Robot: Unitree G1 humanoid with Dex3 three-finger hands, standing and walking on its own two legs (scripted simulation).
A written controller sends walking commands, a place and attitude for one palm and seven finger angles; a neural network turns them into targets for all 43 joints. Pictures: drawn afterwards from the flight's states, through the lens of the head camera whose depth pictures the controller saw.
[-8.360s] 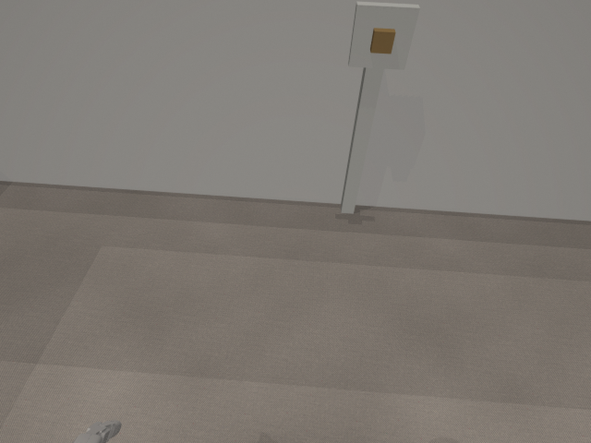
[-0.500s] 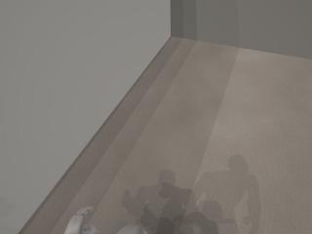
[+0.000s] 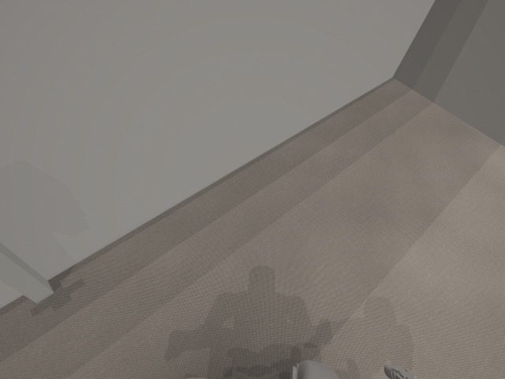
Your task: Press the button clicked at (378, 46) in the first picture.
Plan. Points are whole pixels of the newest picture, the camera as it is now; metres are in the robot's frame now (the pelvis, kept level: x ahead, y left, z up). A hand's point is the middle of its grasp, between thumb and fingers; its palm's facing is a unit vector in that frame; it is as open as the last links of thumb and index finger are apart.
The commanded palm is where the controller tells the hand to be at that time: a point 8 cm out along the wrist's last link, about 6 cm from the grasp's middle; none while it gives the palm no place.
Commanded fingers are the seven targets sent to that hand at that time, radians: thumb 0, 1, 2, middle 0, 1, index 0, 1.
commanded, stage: turn to face it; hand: left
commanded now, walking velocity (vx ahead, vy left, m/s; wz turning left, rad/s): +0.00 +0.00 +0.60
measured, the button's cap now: out of the picture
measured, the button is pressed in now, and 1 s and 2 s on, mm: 0 0 0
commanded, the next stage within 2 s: take the last steps up to it in 1.12 s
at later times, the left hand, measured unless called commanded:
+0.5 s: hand out of the picture +0.11 +0.23 -0.14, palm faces +0.25 -0.93 -0.25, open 7.4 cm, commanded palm none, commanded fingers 0.00 0.90 0.90 -0.20 -0.30 -0.20 -0.30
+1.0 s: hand out of the picture -0.05 +0.12 -0.14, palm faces +0.57 -0.77 -0.30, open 7.4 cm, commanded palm none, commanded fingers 0.00 0.90 0.90 -0.20 -0.30 -0.20 -0.30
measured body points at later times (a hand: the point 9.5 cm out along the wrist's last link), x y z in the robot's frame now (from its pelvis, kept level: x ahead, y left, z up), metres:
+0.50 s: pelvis +0.00 -0.01 +0.01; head +0.04 +0.01 +0.46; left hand +0.09 +0.27 -0.12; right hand +0.05 -0.26 -0.13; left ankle +0.01 +0.06 -0.74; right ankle +0.04 -0.18 -0.68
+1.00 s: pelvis +0.01 -0.08 +0.01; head +0.05 -0.09 +0.45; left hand -0.08 +0.16 -0.12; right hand +0.22 -0.28 -0.15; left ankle -0.11 +0.06 -0.65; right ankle +0.04 -0.17 -0.74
